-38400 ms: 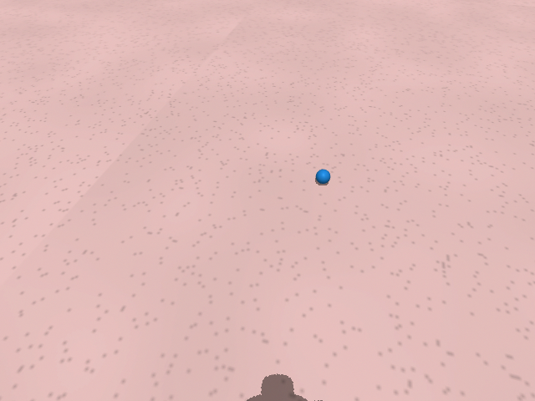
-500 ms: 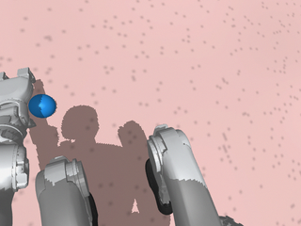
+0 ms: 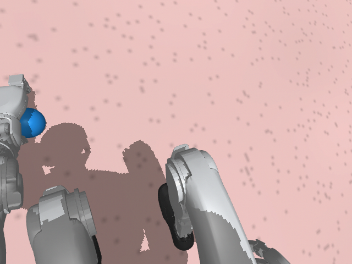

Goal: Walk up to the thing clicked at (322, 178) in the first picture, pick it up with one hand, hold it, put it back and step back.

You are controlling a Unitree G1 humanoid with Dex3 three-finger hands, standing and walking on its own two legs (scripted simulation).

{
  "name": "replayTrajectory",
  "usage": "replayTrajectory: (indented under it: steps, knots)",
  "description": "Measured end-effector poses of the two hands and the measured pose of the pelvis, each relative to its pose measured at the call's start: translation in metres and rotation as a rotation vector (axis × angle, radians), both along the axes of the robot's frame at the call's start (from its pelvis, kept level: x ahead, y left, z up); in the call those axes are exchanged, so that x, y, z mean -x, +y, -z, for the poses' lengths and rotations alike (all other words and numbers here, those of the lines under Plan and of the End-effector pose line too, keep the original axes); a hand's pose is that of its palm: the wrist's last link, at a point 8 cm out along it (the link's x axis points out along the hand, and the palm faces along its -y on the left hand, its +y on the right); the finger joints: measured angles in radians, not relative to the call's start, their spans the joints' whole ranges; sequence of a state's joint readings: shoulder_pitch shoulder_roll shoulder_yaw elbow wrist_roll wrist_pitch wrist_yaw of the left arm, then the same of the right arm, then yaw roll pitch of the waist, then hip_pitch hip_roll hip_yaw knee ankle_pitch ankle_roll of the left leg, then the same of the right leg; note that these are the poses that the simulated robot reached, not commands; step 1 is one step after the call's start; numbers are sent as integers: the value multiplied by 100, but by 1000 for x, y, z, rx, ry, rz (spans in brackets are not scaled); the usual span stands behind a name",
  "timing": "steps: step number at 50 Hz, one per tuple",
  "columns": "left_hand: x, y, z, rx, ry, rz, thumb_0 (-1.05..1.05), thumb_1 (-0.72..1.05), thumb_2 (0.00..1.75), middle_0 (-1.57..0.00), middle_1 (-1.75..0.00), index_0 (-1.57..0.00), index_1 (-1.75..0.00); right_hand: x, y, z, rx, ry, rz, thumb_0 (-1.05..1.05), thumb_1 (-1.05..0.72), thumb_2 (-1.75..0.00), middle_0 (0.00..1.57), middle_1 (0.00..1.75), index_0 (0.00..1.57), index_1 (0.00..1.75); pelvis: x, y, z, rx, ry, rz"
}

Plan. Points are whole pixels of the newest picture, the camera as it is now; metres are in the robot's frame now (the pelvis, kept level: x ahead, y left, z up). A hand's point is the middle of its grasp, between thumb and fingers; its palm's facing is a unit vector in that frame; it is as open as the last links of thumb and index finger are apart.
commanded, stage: rest palm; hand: left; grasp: from above
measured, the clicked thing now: (27, 122) +0.50 +0.21 -0.29
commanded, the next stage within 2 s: close in 0.68 s
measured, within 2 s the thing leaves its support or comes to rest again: neither
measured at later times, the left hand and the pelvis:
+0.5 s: hand (19, 123) +0.49 +0.22 -0.24, palm faces -0.46 -0.10 -0.88, open 13.1 cm; pelvis +0.00 +0.01 -0.01, yaw -3 degrees
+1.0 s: hand (20, 123) +0.49 +0.22 -0.26, palm faces -0.44 -0.10 -0.89, open 12.3 cm; pelvis +0.00 +0.01 -0.01, yaw -5 degrees
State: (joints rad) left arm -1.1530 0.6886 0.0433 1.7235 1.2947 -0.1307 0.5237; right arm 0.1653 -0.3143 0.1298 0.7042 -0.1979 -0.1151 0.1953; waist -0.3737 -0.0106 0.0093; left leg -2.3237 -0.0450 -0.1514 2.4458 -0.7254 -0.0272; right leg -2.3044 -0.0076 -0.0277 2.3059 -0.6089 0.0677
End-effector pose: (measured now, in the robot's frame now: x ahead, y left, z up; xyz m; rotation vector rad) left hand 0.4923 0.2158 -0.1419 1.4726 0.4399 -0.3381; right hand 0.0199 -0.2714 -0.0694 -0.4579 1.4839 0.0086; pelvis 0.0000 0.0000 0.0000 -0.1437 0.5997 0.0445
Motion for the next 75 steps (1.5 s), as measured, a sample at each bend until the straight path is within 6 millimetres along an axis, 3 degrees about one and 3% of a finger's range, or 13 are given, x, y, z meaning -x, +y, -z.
replayTrajectory:
  steps: [6, 14, 41, 61, 75]
  knots:
    - [1, 6, 24, 4, -4, -7, 0, -40, 98, -11, -111, -13, -109, 24, 8, 0, -25, 74, 3, 0, -91, -90, 20, 30, 20, 30, -1, 1, 7, 11, -10, 8]
    - [-3, 6, 37, 4, -26, 4, 0, -40, 99, -10, -112, -13, -109, 39, 19, 1, -64, 129, 6, 0, -91, -90, 20, 30, 20, 30, -3, 2, 13, 28, -20, 18]
    - [-1, 7, 52, 25, -32, -5, 0, -39, 102, -11, -113, -13, -111, 36, 27, -15, -78, 91, -83, 0, -92, -90, 20, 30, 20, 30, 3, 9, 15, 75, -68, 31]
    - [-11, 6, 57, 13, -45, -28, 0, -24, 90, -21, -113, -25, -109, 38, 38, -21, -108, 82, -91, 0, -92, -90, 20, 30, 20, 30, 3, 13, 14, 93, -68, 38]
    - [-5, 10, 56, 14, -16, -23, 0, -18, 89, -26, -111, -30, -107, 37, 36, -24, -106, 85, -90, 0, -92, -90, 20, 30, 20, 30, 4, 11, 10, 88, -68, 38]
